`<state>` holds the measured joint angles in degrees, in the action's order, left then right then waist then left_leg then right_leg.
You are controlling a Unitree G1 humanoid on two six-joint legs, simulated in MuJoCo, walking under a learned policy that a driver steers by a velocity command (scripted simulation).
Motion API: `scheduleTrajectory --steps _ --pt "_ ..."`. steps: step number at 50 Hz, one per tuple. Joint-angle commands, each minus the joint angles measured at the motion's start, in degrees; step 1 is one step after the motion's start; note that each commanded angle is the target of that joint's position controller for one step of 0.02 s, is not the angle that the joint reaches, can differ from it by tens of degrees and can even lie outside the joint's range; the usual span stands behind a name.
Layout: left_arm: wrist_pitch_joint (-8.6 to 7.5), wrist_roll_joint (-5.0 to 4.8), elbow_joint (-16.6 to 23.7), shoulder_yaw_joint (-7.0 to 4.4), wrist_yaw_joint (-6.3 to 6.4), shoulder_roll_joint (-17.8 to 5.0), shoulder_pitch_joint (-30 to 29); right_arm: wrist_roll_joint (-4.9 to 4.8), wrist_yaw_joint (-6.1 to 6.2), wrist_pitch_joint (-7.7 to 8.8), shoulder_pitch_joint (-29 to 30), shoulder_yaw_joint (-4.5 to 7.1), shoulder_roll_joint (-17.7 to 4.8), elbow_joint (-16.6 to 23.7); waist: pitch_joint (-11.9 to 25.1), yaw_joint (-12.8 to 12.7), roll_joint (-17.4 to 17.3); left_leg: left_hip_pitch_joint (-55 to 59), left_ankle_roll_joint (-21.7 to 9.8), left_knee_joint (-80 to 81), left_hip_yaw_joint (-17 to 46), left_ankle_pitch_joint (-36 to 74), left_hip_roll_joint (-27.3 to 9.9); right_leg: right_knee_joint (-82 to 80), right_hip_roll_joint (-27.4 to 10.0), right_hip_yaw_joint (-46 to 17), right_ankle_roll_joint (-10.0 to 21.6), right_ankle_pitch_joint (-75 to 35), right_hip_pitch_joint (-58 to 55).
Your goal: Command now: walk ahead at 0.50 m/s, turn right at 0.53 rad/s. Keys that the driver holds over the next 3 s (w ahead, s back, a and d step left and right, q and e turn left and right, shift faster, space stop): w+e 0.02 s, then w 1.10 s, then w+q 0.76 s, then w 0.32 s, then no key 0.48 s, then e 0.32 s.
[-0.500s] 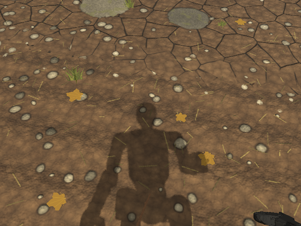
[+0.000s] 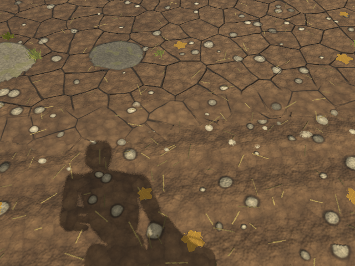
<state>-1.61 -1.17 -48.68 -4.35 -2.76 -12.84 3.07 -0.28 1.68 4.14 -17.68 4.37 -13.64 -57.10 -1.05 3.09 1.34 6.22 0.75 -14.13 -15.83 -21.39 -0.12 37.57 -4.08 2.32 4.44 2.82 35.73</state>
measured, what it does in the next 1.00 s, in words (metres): walks ahead: right foot, then left foot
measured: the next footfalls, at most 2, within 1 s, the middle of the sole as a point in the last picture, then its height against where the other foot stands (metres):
right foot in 0.06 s outside the picture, level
left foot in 0.60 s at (159, 247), level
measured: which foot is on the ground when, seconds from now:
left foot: down 0.00-0.08, up 0.10-0.58, down 0.60-1.00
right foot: up 0.00-0.04, down 0.06-0.60, up 0.62-1.00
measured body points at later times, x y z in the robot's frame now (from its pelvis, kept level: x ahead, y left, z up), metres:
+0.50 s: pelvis +0.28 -0.03 +0.01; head +0.31 -0.04 +0.46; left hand +0.32 +0.24 -0.12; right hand +0.45 -0.29 -0.10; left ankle +0.50 +0.10 -0.69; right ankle +0.16 -0.10 -0.73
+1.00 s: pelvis +0.57 -0.02 +0.02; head +0.59 -0.01 +0.47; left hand +0.78 +0.21 -0.09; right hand +0.54 -0.28 -0.12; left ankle +0.51 +0.08 -0.73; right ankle +0.74 -0.22 -0.67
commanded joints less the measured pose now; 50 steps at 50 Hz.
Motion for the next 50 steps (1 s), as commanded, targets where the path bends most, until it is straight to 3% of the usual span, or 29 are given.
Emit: scheduleTrajectory --steps 1,2,3,4,5,6,7,8,9,10,12,15,20,25,28,29,30,31,32,33,34,35,36,37,38,40,44,47,50 --pt "-0.54 -0.21 5.5 -1.6 -0.75 -5.8 -1.3 -0.87 0.66 -0.7 1.3 2.73 -12.3 3.0 -0.1 -4.0 -7.2 1.1 -6.8 -9.8 2.6 63.3 -17.4 -0.4 4.5 5.3 2.9 9.0 -4.8" --pt "-0.5 -0.3 4.1 -2.79 -0.62 -7.9 5.6 -1.02 0.65 -1.02 2.0 2.7 -12.7 3.2 3.6 -8.0 -7.3 -0.8 -6.0 -19.1 2.1 67.2 -16.3 -3.2 6.8 5.8 4.6 8.2 -14.3" --pt "-0.39 -0.27 1.5 -4.72 0.23 -11.5 15.1 -1.0 0.56 -0.89 2.4 2.34 -12.2 3.4 8.5 -12.6 -5.2 -9.3 -4.0 -32.4 1.5 58.9 -13.8 -7.7 7.1 2.5 6.9 4.0 -30.6" --pt "-0.14 -0.27 -0.3 -5.87 1.58 -16.8 20.7 0.93 0.03 -0.09 0.5 0.85 -6.9 5.1 13.3 -11.1 6.8 -30.3 -1.4 -52.7 1.8 19.4 -7.8 -8.3 -6.3 -19.2 12.3 3.1 -49.1" --pt "-0.95 0.26 0.7 -5.06 1.33 -17.7 20.5 -0.22 -1.11 2.41 -2.2 -0.77 -3.2 6.4 21.6 -7.5 11.8 -44.6 0.0 -66.5 14.0 -12.4 2.1 -18.9 -17.5 -48.7 21.7 8.2 -59.1" --pt "-1.34 0.77 0.3 -3.65 1.21 -12.9 20.5 -2.73 -1.95 4.02 4.1 0.58 -7.9 6.9 18.3 -10.0 4.8 -50.3 -1.1 -68.4 20.1 -9.1 -1.3 -21.0 -15.7 -42.0 17.9 6.7 -57.4" --pt "-1.86 0.57 0.8 -3.0 1.31 -10.5 16.7 -3.36 -2.1 4.66 7.2 0.59 -8.2 7.7 11.7 -9.0 3.8 -51.4 -2.4 -65.3 19.2 -4.4 -4.2 -20.4 -13.4 -31.7 15.1 3.1 -49.7" --pt "-2.25 0.47 1.8 -2.37 1.21 -8.7 11.8 -2.26 -1.52 4.6 8.1 0.75 -7.8 7.0 7.6 -6.4 -0.8 -48.4 -2.6 -60.2 18.9 -0.2 -7.0 -20.9 -10.8 -24.7 12.6 -1.6 -40.6" --pt "-2.59 0.78 2.4 -1.63 1.25 -6.4 8.7 -1.24 -1.14 3.94 8.0 1.33 -8.3 6.4 5.3 -4.6 -0.7 -44.8 -2.3 -56.4 18.8 2.1 -8.5 -22.1 -8.7 -20.1 11.4 -6.0 -34.2" --pt "-2.82 1.2 2.5 -1.2 1.35 -5.5 8.0 -1.06 -1.2 3.0 6.3 1.49 -8.0 5.9 5.1 -3.0 0.1 -41.4 -2.2 -54.7 19.1 3.8 -9.4 -23.6 -7.7 -18.0 11.0 -7.5 -30.5" --pt "-3.36 1.01 1.8 -1.43 1.69 -7.0 9.2 -0.55 -1.09 1.6 5.8 1.32 -6.3 5.9 4.0 -2.0 0.4 -40.6 -1.0 -50.5 18.5 5.9 -9.7 -26.0 -7.2 -15.6 11.2 -10.5 -27.4" --pt "-3.58 0.89 0.6 -1.76 2.76 -9.0 12.3 0.23 -0.79 0.89 11.2 1.03 -5.7 7.7 1.2 -3.2 0.5 -45.3 0.8 -40.7 17.8 14.0 -9.4 -27.9 -6.4 -12.1 10.5 -13.9 -27.5" --pt "-3.31 0.66 -1.3 -1.49 3.25 -9.0 15.9 -0.39 -1.86 1.41 19.6 0.06 -4.1 9.6 -1.0 -6.4 2.2 -43.1 0.0 -22.8 15.8 28.7 -6.2 -29.0 -4.2 -7.7 7.3 -8.2 -28.9" --pt "-2.57 0.38 -4.2 -1.72 3.45 -9.5 19.8 -0.93 -3.5 2.1 25.0 -0.47 -5.0 12.0 -3.6 -7.6 2.8 -46.0 -2.4 -15.9 16.1 25.4 -4.6 -25.9 -8.7 -9.3 7.0 -9.0 -38.4" --pt "-1.91 0.31 -4.3 -2.16 3.92 -11.0 17.8 -0.82 -4.1 2.56 20.1 0.33 -7.5 11.2 -0.3 -3.9 4.6 -37.8 -5.0 -14.3 14.6 18.8 -1.9 -19.7 -9.7 -8.9 5.1 -24.4 -41.9" --pt "-1.65 0.26 -4.1 -2.14 3.92 -11.3 16.5 -0.62 -3.94 2.57 14.2 1.18 -9.1 9.5 3.3 -0.5 4.7 -29.2 -6.2 -13.5 12.8 18.6 0.1 -13.1 -8.0 -7.4 4.1 -33.6 -41.1" --pt "-1.47 0.49 -3.6 -1.57 3.88 -10.2 15.8 -0.21 -3.57 2.44 4.4 2.35 -11.5 6.6 9.6 3.7 3.3 -14.7 -8.2 -14.8 14.1 20.7 -1.1 -1.6 -4.9 -5.3 2.5 -32.6 -35.4" --pt "-1.89 1.34 -2.8 -0.28 3.56 -6.0 20.6 0.87 -3.2 2.35 -4.3 3.42 -15.9 5.1 18.8 3.5 -5.9 7.7 -14.8 -16.1 32.8 18.7 -14.6 19.3 1.3 -3.0 -0.7 -12.2 -16.5" --pt "-3.15 0.76 -3.8 1.06 2.96 -2.1 24.5 0.23 -3.63 2.08 -7.1 2.97 -15.0 3.9 24.7 2.3 -17.6 18.5 -20.4 -7.0 55.7 8.1 -22.5 33.6 9.2 -7.3 -2.5 29.8 -1.1" --pt "-4.12 -0.64 -3.1 -0.22 2.65 -7.9 19.1 -0.73 -3.51 2.01 -4.9 1.75 -11.0 4.1 19.0 3.7 -12.6 15.1 -17.6 -4.0 54.1 -0.8 -20.4 39.2 5.8 -11.2 -1.4 29.8 5.6" --pt "-4.64 -1.43 -1.3 -0.55 2.67 -9.6 13.8 -0.8 -3.27 2.0 0.7 1.18 -9.4 5.4 10.9 2.7 -9.2 6.2 -15.3 -2.3 46.3 0.0 -18.9 38.4 2.6 -8.8 -0.8 24.0 8.2" --pt "-4.72 -0.94 -0.9 -0.65 3.09 -9.6 11.1 0.0 -3.24 2.01 5.1 0.71 -8.3 6.3 6.3 1.0 -4.7 -3.2 -14.4 -0.4 40.6 4.7 -17.2 35.5 -0.2 -7.2 -0.7 18.7 6.1" --pt "-4.32 -0.24 -1.0 -1.07 3.42 -9.1 10.8 0.76 -3.37 2.19 7.4 0.21 -6.9 6.6 3.5 -1.0 -4.2 -10.1 -13.9 1.3 36.4 9.5 -15.3 32.3 -2.1 -7.1 -0.8 15.7 3.0" --pt "-3.69 -0.04 -1.3 -1.15 3.49 -8.1 12.5 1.21 -3.49 2.32 8.1 -0.16 -6.0 6.5 3.4 -2.7 -5.6 -13.8 -13.6 2.8 33.8 12.0 -14.0 30.5 -3.2 -7.3 -0.8 14.0 -0.5" --pt "-3.15 0.0 -1.6 -1.04 3.56 -6.8 13.7 1.02 -3.54 2.36 8.0 -0.25 -5.8 6.2 3.3 -3.5 -6.2 -15.6 -13.8 4.2 31.8 13.2 -13.3 28.7 -3.7 -7.1 -1.1 13.5 -1.9" --pt "-2.43 0.24 -1.2 -0.95 3.74 -5.9 12.6 0.6 -3.15 2.5 6.9 -0.02 -7.3 5.5 1.7 -3.9 -6.0 -17.5 -14.3 6.4 28.3 16.4 -12.8 24.4 -4.5 -6.2 -2.3 11.1 -0.5" --pt "-2.5 0.98 1.0 -0.9 3.64 -5.6 5.3 0.33 -1.81 1.99 3.3 0.34 -9.2 4.2 0.1 -2.3 -4.5 -15.1 -13.3 7.6 23.3 22.8 -11.5 11.6 -4.6 -5.2 -4.4 -1.3 4.2" --pt "-2.94 0.7 2.4 -0.26 3.05 -4.3 -0.3 -0.19 -1.46 1.7 0.7 0.24 -9.4 3.4 -0.8 -0.4 -4.8 -14.4 -11.7 7.6 19.5 23.5 -9.7 1.5 -2.7 -3.3 -4.5 -8.7 1.5" --pt "-3.15 0.25 3.9 0.28 2.27 -4.1 -5.6 -0.55 -1.43 1.21 -2.6 0.34 -9.8 1.9 -2.4 1.5 -4.7 -10.2 -11.7 6.6 19.3 22.5 -11.0 -4.2 -1.4 -2.4 -4.3 -9.3 1.5"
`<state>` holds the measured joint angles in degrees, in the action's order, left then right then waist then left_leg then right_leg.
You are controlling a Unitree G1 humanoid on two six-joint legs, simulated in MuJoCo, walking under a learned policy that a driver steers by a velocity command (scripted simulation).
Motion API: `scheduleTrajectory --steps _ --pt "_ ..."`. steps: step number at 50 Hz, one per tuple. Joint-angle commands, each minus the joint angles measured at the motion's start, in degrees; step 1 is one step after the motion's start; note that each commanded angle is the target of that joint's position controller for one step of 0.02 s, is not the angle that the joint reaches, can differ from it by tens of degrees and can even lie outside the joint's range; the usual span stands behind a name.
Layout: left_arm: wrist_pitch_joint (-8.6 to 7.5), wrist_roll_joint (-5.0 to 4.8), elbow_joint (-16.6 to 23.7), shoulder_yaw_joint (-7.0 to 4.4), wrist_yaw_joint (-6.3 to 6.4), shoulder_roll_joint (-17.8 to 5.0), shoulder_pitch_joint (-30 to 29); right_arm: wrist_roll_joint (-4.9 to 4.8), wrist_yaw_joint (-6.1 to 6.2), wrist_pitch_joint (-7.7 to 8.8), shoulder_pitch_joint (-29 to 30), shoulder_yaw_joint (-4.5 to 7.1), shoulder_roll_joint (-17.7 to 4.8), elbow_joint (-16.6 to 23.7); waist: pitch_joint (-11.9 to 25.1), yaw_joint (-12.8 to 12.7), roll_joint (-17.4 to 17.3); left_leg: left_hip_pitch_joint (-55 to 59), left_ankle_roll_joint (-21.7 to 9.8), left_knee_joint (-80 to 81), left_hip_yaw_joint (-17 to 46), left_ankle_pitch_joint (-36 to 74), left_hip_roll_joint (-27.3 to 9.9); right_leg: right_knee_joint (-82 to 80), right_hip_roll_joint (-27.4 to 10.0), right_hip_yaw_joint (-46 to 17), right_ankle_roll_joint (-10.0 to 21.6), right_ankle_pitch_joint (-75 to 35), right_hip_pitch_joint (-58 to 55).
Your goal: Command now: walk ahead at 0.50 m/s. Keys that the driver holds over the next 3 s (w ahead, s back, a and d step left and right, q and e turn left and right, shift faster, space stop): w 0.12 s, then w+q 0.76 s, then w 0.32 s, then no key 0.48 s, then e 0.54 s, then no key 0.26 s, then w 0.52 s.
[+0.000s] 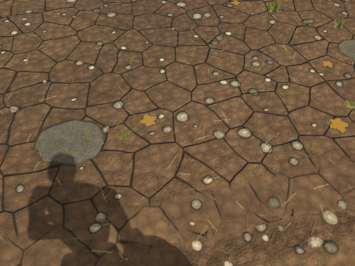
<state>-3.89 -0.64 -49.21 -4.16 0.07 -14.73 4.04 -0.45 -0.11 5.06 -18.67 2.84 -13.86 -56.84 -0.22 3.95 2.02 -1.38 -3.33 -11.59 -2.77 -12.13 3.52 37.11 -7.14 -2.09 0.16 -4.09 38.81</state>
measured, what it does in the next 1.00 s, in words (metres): walks ahead, turning left: right foot, then left foot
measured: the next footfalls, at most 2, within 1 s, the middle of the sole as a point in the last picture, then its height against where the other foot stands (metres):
right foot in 0.16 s outside the picture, level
left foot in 0.70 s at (138, 256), level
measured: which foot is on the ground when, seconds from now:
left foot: down 0.00-0.18, up 0.20-0.68, down 0.70-1.00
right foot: up 0.00-0.14, down 0.16-0.72, up 0.74-1.00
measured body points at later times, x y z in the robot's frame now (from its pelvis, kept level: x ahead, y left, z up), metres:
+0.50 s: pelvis +0.29 -0.06 +0.00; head +0.30 -0.05 +0.45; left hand +0.27 +0.22 -0.14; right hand +0.46 -0.30 -0.12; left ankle +0.42 +0.14 -0.68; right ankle +0.24 -0.15 -0.75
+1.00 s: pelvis +0.55 +0.06 +0.00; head +0.58 +0.09 +0.45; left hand +0.63 +0.38 -0.10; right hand +0.72 -0.17 -0.11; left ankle +0.50 +0.11 -0.75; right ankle +0.77 -0.06 -0.68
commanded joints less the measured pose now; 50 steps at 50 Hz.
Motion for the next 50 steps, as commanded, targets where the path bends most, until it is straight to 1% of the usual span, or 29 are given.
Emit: scheduleTrajectory --steps 1,3,5,6,7,8,9,10,11,12,13,14,17,22,26,30,32,33,34,35,36,37,38,39,40,41,42,45,50 --pt "-1.0 -0.38 5.1 0.22 -0.91 -2.3 -8.0 -0.42 0.36 -0.02 -2.6 1.94 -9.6 1.1 -3.8 1.0 -5.4 -0.4 -7.7 3.1 6.4 13.7 -15.5 -5.1 2.0 2.0 0.2 -1.3 -0.7" --pt "-1.41 -0.52 6.3 0.34 -1.69 -2.8 -9.9 -0.5 0.53 -0.73 -3.7 2.23 -10.1 0.3 -4.4 1.0 -5.8 3.8 -7.5 0.7 7.2 16.5 -17.6 -7.2 2.5 1.9 1.3 2.4 0.1" --pt "-1.78 -0.61 6.3 -0.03 -2.23 -4.3 -8.1 -0.62 0.8 -1.31 -2.9 2.61 -11.0 0.3 -3.1 -1.1 -6.9 6.4 -6.4 -2.7 7.4 23.5 -18.9 -8.8 3.6 2.3 2.9 6.8 -3.5" --pt "-1.92 -0.5 5.4 -0.64 -2.24 -5.7 -4.5 -0.7 0.9 -1.53 -1.6 2.79 -11.5 0.6 -0.9 -3.4 -7.7 6.6 -5.7 -6.6 6.7 32.4 -18.4 -9.4 5.2 3.7 3.9 8.4 -9.3" --pt "-2.04 -0.2 3.1 -1.82 -1.97 -7.7 3.0 -0.88 0.89 -1.79 -0.7 2.51 -10.8 0.9 3.5 -7.4 -7.1 4.3 -4.5 -15.0 5.4 39.5 -16.0 -11.0 6.9 4.9 5.4 7.2 -20.6" --pt "-2.13 0.54 0.4 -3.17 -1.4 -11.2 14.1 -0.39 0.82 -1.76 -0.2 1.65 -8.9 2.0 11.5 -11.6 -4.8 -5.4 -2.7 -28.9 3.8 32.8 -12.9 -8.1 1.8 -0.3 8.3 4.9 -38.7" --pt "-1.75 1.17 -1.0 -4.6 -0.96 -17.0 21.1 0.11 0.29 -0.7 -6.5 -0.31 -2.5 2.9 20.7 -10.4 8.1 -29.9 1.7 -52.3 0.5 6.3 -3.4 -9.7 -13.8 -24.4 16.7 11.6 -63.0" --pt "-1.47 0.67 -1.1 -3.15 -0.92 -12.5 21.8 -0.7 -0.02 0.59 -5.8 -0.03 -4.3 2.0 24.7 -11.2 11.3 -37.4 1.4 -61.5 9.0 -21.1 -1.3 -17.5 -17.5 -37.8 18.3 16.9 -64.2" --pt "-1.52 0.37 -0.6 -2.1 -0.7 -9.4 17.4 -2.41 -0.18 1.14 -0.6 1.55 -9.4 3.4 15.4 -11.0 7.7 -42.3 0.5 -65.2 10.3 -18.5 -4.8 -18.8 -15.4 -29.3 15.1 20.1 -56.7" --pt "-1.6 0.45 0.3 -1.45 -0.53 -7.6 12.6 -2.71 0.01 1.17 2.9 1.64 -9.5 4.4 9.4 -9.3 4.8 -42.1 0.1 -63.5 8.5 -13.1 -8.0 -20.7 -13.3 -21.3 12.8 18.8 -47.7" --pt "-1.85 0.72 0.5 -0.84 -0.73 -5.6 9.0 -2.12 0.39 0.73 4.5 1.9 -8.8 4.5 4.9 -7.6 2.5 -40.0 0.3 -60.0 7.9 -9.0 -9.9 -23.5 -11.1 -15.8 11.6 17.1 -39.6" --pt "-2.32 1.16 0.5 -0.38 -0.88 -4.1 6.7 -1.76 0.67 -0.24 3.3 2.33 -8.0 4.1 2.7 -5.4 3.8 -36.6 0.3 -57.3 8.4 -5.9 -11.5 -25.7 -9.1 -11.1 10.3 15.0 -34.2" --pt "-2.99 1.59 -0.7 -0.63 -0.83 -4.5 5.7 -1.74 0.74 -2.44 1.3 2.21 -4.5 4.0 0.2 -3.0 3.6 -33.8 1.0 -54.6 8.5 -1.5 -12.3 -29.7 -7.7 -3.0 10.1 9.2 -27.9" --pt "-2.87 1.92 -2.2 -1.12 0.7 -6.4 8.0 -0.88 0.06 -2.56 7.3 2.52 -4.2 6.9 -1.8 -3.7 1.4 -39.1 2.2 -41.8 8.7 12.4 -11.5 -30.7 -6.7 6.2 9.3 1.8 -30.8" --pt "-2.19 1.2 -2.9 -1.47 1.49 -8.0 11.1 -0.52 -1.41 -2.37 15.6 1.53 -2.6 10.1 -4.4 -6.6 -0.1 -38.5 1.7 -30.8 3.8 17.2 -10.5 -31.0 -7.2 11.0 8.4 0.5 -34.5" --pt "-0.39 0.2 -4.0 -2.11 1.62 -9.3 14.2 -0.72 -2.94 -2.49 20.3 1.18 -2.8 14.0 -5.6 -7.6 0.1 -41.1 -0.3 -26.0 0.6 10.2 -9.1 -25.9 -10.1 13.2 7.8 -8.3 -44.1" --pt "0.43 -0.26 -3.2 -2.6 1.91 -11.0 12.7 -0.8 -3.5 -2.64 18.5 1.92 -4.5 15.0 -3.1 -5.3 2.0 -35.2 -2.3 -25.5 -2.7 4.3 -5.9 -19.6 -10.4 14.9 6.6 -26.1 -45.9" --pt "0.9 -0.45 -2.9 -2.85 2.13 -11.9 11.9 -0.92 -3.56 -2.76 15.3 2.67 -5.9 14.8 -0.7 -3.1 3.3 -30.1 -3.5 -25.8 -4.4 1.2 -3.7 -14.0 -10.3 15.4 5.9 -35.5 -46.2" --pt "1.39 -0.53 -2.5 -2.93 2.27 -12.5 10.9 -1.19 -3.46 -2.79 8.5 3.95 -8.2 13.5 2.9 0.9 3.5 -21.3 -5.1 -24.0 -5.3 0.9 -1.3 -4.5 -9.2 16.2 4.8 -40.0 -44.6" --pt "1.41 -0.54 -2.0 -2.67 2.33 -12.2 10.4 -1.29 -2.61 -2.89 -0.8 5.99 -11.9 11.2 7.7 5.5 1.4 -6.1 -7.4 -19.6 -3.0 4.7 0.0 9.2 -6.6 17.0 2.5 -33.0 -37.1" --pt "0.61 1.37 0.0 -1.23 2.09 -7.0 12.1 -1.2 -1.24 -3.37 -5.6 7.55 -17.9 10.0 11.9 4.0 -10.3 11.0 -12.6 -18.2 18.2 4.6 -12.2 29.1 -0.9 16.8 -0.5 2.5 -17.3" --pt "-1.95 0.91 2.6 0.5 1.14 -2.7 14.1 -0.81 -1.59 -2.5 -3.7 7.13 -19.7 11.9 20.0 -0.3 -16.4 23.6 -23.2 -8.0 50.3 -2.4 -23.0 44.0 10.6 3.9 -2.3 38.6 0.2" --pt "-4.05 -1.39 4.0 -0.52 0.19 -7.3 6.9 -0.34 -1.83 -1.96 -4.5 5.63 -14.7 12.1 18.0 3.1 -9.1 23.7 -19.8 -4.9 46.5 -2.2 -21.9 45.5 7.3 -3.4 -0.8 35.8 7.0" --pt "-5.11 -2.24 4.7 -0.48 -0.16 -7.5 4.4 -0.45 -1.68 -1.39 -2.2 4.97 -11.9 12.1 11.2 2.2 -7.3 17.0 -17.4 -5.4 37.2 1.1 -19.8 42.2 4.7 -2.7 0.7 31.0 8.9" --pt "-5.37 -1.08 3.9 -0.58 0.27 -7.1 4.4 -0.69 -1.65 -1.06 2.2 4.45 -10.2 13.0 7.0 -0.8 -2.2 7.9 -15.2 -5.3 30.6 5.9 -17.1 36.6 2.1 -2.6 0.9 26.9 5.7" --pt "-4.85 0.23 3.4 -1.29 0.64 -8.2 4.7 -0.51 -1.5 -0.95 5.5 3.8 -8.1 14.0 4.7 -2.8 -2.3 0.7 -14.1 -4.5 26.0 11.1 -15.2 32.0 0.6 -2.5 0.5 24.7 1.4" --pt "-3.94 0.51 3.4 -1.6 0.56 -8.4 5.7 0.0 -1.22 -0.92 6.9 3.4 -7.4 14.9 4.2 -4.4 -3.1 -3.8 -13.9 -3.2 24.3 13.6 -14.2 30.0 -0.2 -2.7 0.1 23.2 -2.1" --pt "-2.19 1.28 4.4 -1.28 0.7 -6.3 4.8 -0.21 -0.13 -0.67 5.6 3.83 -9.7 15.2 2.7 -5.2 -3.3 -9.5 -14.0 -1.1 20.0 19.4 -12.8 21.4 0.2 -1.0 -2.5 19.0 -3.5" --pt "-2.32 0.99 6.6 0.2 -0.22 -3.6 -4.5 -0.37 0.9 -0.97 1.3 3.58 -9.6 13.7 0.7 -1.0 -6.2 -12.0 -9.7 -0.7 12.8 15.7 -8.9 0.0 3.0 1.2 -3.2 -1.1 -7.6"
Over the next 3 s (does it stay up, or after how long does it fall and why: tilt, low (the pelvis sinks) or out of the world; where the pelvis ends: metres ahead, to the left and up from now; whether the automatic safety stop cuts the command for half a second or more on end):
stays up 1.01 0.08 -0.01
